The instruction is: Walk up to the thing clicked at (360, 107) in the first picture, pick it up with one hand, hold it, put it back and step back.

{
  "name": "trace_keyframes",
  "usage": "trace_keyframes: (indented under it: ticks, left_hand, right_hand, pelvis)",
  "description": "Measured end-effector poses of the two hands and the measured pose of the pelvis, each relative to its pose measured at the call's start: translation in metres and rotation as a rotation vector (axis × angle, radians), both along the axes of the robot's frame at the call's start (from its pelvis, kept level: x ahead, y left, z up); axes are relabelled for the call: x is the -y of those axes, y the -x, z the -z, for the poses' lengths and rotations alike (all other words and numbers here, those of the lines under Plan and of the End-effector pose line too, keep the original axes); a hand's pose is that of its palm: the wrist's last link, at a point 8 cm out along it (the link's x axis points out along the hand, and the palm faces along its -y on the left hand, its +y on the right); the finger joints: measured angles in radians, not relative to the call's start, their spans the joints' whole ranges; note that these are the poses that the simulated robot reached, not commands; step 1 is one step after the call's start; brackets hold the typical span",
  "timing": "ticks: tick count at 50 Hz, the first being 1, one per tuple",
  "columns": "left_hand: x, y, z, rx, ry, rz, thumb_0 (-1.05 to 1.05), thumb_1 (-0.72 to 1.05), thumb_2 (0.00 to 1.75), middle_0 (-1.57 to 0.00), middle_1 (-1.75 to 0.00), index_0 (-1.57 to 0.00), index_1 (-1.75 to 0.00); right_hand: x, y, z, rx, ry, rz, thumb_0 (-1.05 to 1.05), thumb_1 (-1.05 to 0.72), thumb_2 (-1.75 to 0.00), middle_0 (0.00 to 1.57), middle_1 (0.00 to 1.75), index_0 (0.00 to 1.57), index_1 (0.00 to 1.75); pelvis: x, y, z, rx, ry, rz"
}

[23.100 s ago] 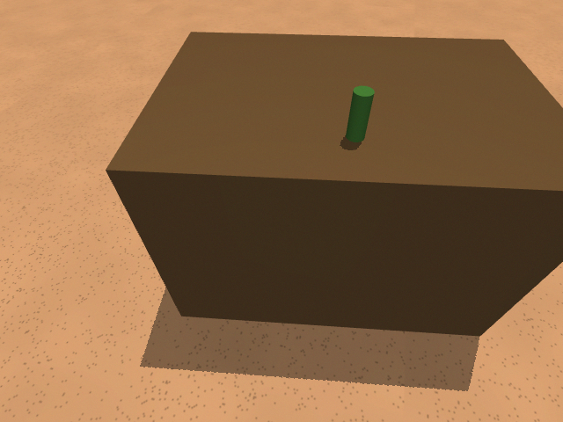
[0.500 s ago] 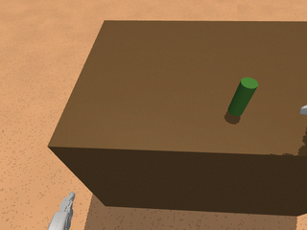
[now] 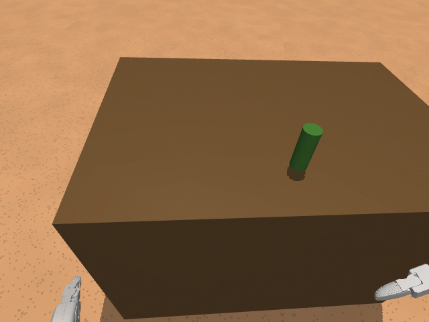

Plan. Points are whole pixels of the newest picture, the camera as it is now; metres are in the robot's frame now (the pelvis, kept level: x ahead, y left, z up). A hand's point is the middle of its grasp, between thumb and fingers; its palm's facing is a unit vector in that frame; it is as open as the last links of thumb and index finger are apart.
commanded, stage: sink last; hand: right
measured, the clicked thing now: (305, 148) +0.50 -0.23 +0.05
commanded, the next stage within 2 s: home in 0.36 s
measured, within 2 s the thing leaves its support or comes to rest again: neither
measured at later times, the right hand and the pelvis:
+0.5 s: hand out of the picture +0.16 -0.28 +0.14, palm faces +0.43 +0.79 -0.45, open 17.4 cm; pelvis -0.03 +0.01 +0.00, yaw +0 degrees
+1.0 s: hand out of the picture +0.14 -0.19 -0.06, palm faces +0.10 +0.97 -0.24, open 17.4 cm; pelvis -0.02 +0.00 +0.01, yaw +0 degrees
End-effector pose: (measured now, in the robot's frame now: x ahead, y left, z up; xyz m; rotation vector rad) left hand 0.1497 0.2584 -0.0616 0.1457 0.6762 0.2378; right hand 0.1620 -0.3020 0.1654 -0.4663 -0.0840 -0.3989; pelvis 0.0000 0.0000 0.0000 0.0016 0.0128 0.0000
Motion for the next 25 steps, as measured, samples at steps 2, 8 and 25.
trace_keyframes:
  ticks: [2,8,25]
  left_hand:
    - [-0.001,0.001,-0.002,0.018,0.003,0.004,-0.01,-0.5,0.04,-0.05,-0.05,-0.06,-0.04]
    - [-0.004,0.01,-0.002,0.028,-0.006,0.01,-0.01,-0.5,0.04,-0.05,-0.05,-0.07,-0.05]
    - [-0.007,0.035,0.008,-0.008,-0.025,-0.002,-0.01,-0.5,0.05,-0.06,-0.05,-0.06,-0.05]
  right_hand:
    - [-0.004,0.015,0.003,-0.016,-0.002,0.003,-0.01,0.56,-0.05,0.06,0.06,0.06,0.06]
    - [-0.009,0.041,0.018,-0.047,-0.035,0.033,-0.01,0.56,-0.05,0.06,0.06,0.06,0.06]
    - [0.008,0.045,0.01,0.012,0.041,0.035,-0.01,0.53,-0.06,0.06,0.06,0.06,0.06]
  pelvis:
    - [-0.002,0.002,0.0,0.008,0.003,0.003]
    - [-0.007,0.013,-0.001,0.033,0.011,0.014]
    - [-0.007,0.032,-0.005,0.055,0.01,0.007]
